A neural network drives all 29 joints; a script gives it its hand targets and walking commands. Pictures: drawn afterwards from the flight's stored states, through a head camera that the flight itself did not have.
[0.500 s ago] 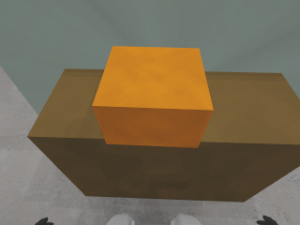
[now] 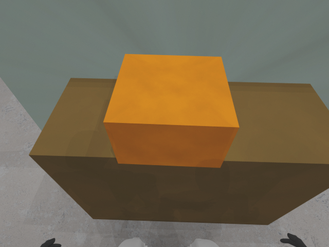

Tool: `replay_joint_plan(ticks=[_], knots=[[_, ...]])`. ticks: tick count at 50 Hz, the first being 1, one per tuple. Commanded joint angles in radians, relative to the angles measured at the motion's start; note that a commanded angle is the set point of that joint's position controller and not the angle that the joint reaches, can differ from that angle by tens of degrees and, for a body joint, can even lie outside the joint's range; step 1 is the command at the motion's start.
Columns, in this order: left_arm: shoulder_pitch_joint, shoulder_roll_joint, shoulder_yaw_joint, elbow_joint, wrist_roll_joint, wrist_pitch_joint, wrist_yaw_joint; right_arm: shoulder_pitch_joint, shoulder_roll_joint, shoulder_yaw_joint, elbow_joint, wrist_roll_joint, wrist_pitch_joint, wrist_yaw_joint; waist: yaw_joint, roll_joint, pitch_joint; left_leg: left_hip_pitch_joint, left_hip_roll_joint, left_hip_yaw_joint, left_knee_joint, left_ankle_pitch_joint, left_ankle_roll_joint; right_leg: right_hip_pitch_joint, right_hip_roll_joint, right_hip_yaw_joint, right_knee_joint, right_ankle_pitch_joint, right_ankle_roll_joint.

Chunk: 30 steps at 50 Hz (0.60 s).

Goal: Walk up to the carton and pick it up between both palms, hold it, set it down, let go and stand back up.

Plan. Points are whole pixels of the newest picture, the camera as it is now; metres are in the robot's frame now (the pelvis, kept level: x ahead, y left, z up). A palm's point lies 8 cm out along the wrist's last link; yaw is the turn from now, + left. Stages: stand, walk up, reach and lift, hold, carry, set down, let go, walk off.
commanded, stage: walk up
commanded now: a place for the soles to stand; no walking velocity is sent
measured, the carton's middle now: (170, 108) +0.47 -0.01 +0.05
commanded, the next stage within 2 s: stand in 0.24 s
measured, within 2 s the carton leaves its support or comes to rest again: neither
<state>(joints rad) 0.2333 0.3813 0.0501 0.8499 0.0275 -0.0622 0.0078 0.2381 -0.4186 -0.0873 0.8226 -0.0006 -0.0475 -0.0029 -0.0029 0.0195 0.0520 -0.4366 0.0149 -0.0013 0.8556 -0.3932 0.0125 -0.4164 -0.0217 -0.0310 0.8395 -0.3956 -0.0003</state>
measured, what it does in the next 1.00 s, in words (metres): stands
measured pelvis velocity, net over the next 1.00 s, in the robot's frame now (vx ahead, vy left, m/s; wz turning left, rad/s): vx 0.00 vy -0.01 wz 0.00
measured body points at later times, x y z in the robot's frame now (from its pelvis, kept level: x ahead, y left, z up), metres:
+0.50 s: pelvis +0.00 +0.00 +0.00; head +0.00 +0.00 +0.45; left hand +0.10 +0.31 -0.10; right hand +0.11 -0.33 -0.10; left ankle +0.04 +0.12 -0.70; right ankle +0.03 -0.13 -0.70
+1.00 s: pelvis +0.00 -0.01 +0.02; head +0.02 -0.01 +0.47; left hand +0.20 +0.29 -0.03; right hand +0.18 -0.32 -0.04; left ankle +0.04 +0.12 -0.70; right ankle +0.03 -0.13 -0.70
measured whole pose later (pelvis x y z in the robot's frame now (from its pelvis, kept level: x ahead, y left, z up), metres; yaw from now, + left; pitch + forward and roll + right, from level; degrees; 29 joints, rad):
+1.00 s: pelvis +0.00 -0.01 +0.02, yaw +0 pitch -4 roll +0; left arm 0.14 0.38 0.06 0.40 -0.02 0.28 0.04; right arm 0.11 -0.40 -0.10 0.79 0.00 -0.25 0.07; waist 0.00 0.01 0.10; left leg -0.31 0.02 0.00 0.68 -0.31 0.00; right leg -0.29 -0.02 -0.03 0.67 -0.32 0.00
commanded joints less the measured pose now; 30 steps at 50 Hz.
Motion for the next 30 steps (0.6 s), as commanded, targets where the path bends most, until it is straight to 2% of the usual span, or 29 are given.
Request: replay_joint_plan(ticks=[1, 3, 5, 8, 10, 12, 14, 17, 18, 19, 22, 23, 24, 26, 28, 30], knots=[[-0.105, 0.219, 0.032, -0.02, -0.016, -0.01, 0.006, -0.104, -0.2, -0.001, -0.009, -0.024, -0.014, -0.004, 0.006, -0.005, -0.086, 0.048, 0.111, -0.184, -0.264, 0.028, 0.086, 0.032, -0.077, 0.196, -0.232, 0.036, -0.08], [-0.112, 0.22, 0.031, -0.023, -0.013, -0.013, 0.005, -0.098, -0.189, 0.001, -0.005, -0.026, -0.012, -0.002, 0.002, -0.021, -0.079, 0.044, 0.09, -0.155, -0.255, 0.02, 0.073, 0.03, -0.094, 0.227, -0.259, 0.016, -0.093], [-0.12, 0.225, 0.032, -0.023, -0.015, -0.014, 0.003, -0.086, -0.185, 0.002, 0.0, -0.025, -0.012, -0.002, -0.006, -0.023, -0.069, 0.05, 0.084, -0.151, -0.251, 0.012, 0.071, 0.008, -0.098, 0.234, -0.266, 0.009, -0.09], [-0.122, 0.222, 0.033, -0.028, -0.014, -0.012, 0.002, -0.083, -0.19, 0.0, 0.001, -0.03, -0.014, -0.001, -0.005, -0.023, -0.068, 0.052, 0.089, -0.166, -0.268, -0.008, 0.079, 0.0, -0.088, 0.217, -0.262, -0.015, -0.084], [-0.115, 0.217, 0.028, -0.027, -0.014, -0.013, 0.001, -0.089, -0.193, 0.002, -0.003, -0.029, -0.015, -0.002, -0.002, -0.026, -0.069, 0.046, 0.091, -0.171, -0.274, -0.011, 0.084, 0.015, -0.079, 0.211, -0.258, 0.013, -0.084], [-0.119, 0.222, 0.029, -0.022, -0.013, -0.012, 0.001, -0.095, -0.193, 0.001, -0.003, -0.031, -0.013, -0.001, -0.004, -0.013, -0.049, 0.035, 0.092, -0.168, -0.28, -0.039, 0.075, -0.005, -0.078, 0.211, -0.262, -0.011, -0.082], [-0.11, 0.225, 0.028, -0.025, -0.014, -0.013, 0.002, -0.091, -0.192, 0.005, 0.0, -0.031, -0.014, 0.0, -0.003, -0.006, -0.072, 0.045, 0.096, -0.16, -0.269, -0.002, 0.077, 0.019, -0.082, 0.216, -0.263, 0.007, -0.084], [-0.118, 0.226, 0.029, -0.025, -0.013, -0.015, 0.001, -0.093, -0.193, 0.002, 0.0, -0.031, -0.012, 0.0, -0.003, -0.029, -0.064, 0.038, 0.088, -0.162, -0.27, -0.012, 0.077, 0.012, -0.086, 0.224, -0.266, 0.0, -0.087], [-0.123, 0.224, 0.028, -0.031, -0.012, -0.014, 0.001, -0.093, -0.195, 0.002, -0.003, -0.03, -0.012, 0.0, -0.006, -0.01, -0.06, 0.048, 0.087, -0.157, -0.265, -0.016, 0.075, -0.009, -0.087, 0.23, -0.27, -0.011, -0.085], [-0.12, 0.227, 0.031, -0.026, -0.015, -0.012, 0.001, -0.097, -0.196, 0.002, -0.004, -0.029, -0.012, 0.0, -0.003, -0.023, -0.073, 0.053, 0.092, -0.161, -0.27, -0.009, 0.077, 0.006, -0.081, 0.215, -0.265, -0.004, -0.082], [-0.121, 0.226, 0.027, -0.026, -0.014, -0.012, 0.001, -0.089, -0.193, 0.001, -0.002, -0.029, -0.011, 0.0, -0.008, -0.023, -0.062, 0.052, 0.082, -0.146, -0.251, 0.006, 0.074, 0.006, -0.087, 0.233, -0.276, 0.01, -0.088], [-0.477, 0.168, 0.009, -0.294, -0.048, 0.232, 0.036, -0.404, -0.047, -0.123, 0.153, -0.137, -0.169, 0.035, -0.05, -0.041, 0.052, -0.032, 0.028, 0.058, -0.205, -0.185, -0.04, -0.121, 0.007, -0.026, -0.137, -0.168, -0.056], [-0.38, 0.155, 0.014, -0.312, -0.037, 0.316, 0.05, -0.324, -0.128, -0.15, 0.163, -0.124, -0.192, 0.066, -0.057, -0.007, 0.109, -0.087, 0.057, 0.036, -0.222, -0.263, -0.015, -0.055, 0.013, -0.034, -0.077, -0.171, -0.078], [-0.354, 0.148, 0.007, -0.379, -0.018, 0.381, 0.049, -0.312, -0.141, -0.179, 0.122, -0.134, -0.192, 0.079, -0.062, -0.029, 0.05, -0.147, 0.056, 0.053, -0.232, -0.257, 0.013, 0.032, 0.039, -0.055, -0.033, -0.091, -0.063], [-0.352, 0.155, 0.009, -0.469, -0.015, 0.409, 0.056, -0.306, -0.135, -0.177, 0.072, -0.123, -0.195, 0.075, -0.039, -0.03, -0.004, -0.122, 0.064, 0.056, -0.242, -0.231, 0.01, 0.092, 0.046, -0.05, -0.047, -0.036, -0.057], [-0.313, 0.152, 0.029, -0.522, -0.013, 0.422, 0.056, -0.26, -0.139, -0.156, 0.044, -0.092, -0.201, 0.067, -0.024, -0.084, -0.062, -0.018, 0.037, 0.072, -0.229, -0.11, -0.001, 0.078, 0.033, -0.033, -0.116, 0.009, -0.063]])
